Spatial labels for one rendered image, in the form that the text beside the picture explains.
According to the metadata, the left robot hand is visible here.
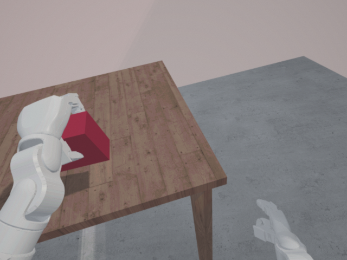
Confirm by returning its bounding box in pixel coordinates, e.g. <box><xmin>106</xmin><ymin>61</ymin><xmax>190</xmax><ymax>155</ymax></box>
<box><xmin>17</xmin><ymin>93</ymin><xmax>85</xmax><ymax>165</ymax></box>

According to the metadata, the right robot hand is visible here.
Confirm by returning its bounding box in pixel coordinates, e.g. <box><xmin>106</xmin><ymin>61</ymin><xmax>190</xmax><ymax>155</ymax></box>
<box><xmin>253</xmin><ymin>199</ymin><xmax>293</xmax><ymax>244</ymax></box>

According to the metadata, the left robot forearm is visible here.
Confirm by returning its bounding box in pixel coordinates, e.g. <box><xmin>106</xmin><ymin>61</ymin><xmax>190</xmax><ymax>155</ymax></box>
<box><xmin>0</xmin><ymin>134</ymin><xmax>65</xmax><ymax>260</ymax></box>

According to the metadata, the table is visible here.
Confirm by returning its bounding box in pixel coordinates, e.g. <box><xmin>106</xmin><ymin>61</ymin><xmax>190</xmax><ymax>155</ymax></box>
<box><xmin>0</xmin><ymin>61</ymin><xmax>227</xmax><ymax>260</ymax></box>

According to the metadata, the right robot forearm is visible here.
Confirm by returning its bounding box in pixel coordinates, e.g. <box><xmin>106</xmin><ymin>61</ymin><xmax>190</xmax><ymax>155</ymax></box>
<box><xmin>274</xmin><ymin>231</ymin><xmax>313</xmax><ymax>260</ymax></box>

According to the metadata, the sponge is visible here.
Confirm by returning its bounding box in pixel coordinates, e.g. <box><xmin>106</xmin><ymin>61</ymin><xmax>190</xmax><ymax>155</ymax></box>
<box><xmin>61</xmin><ymin>111</ymin><xmax>110</xmax><ymax>172</ymax></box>

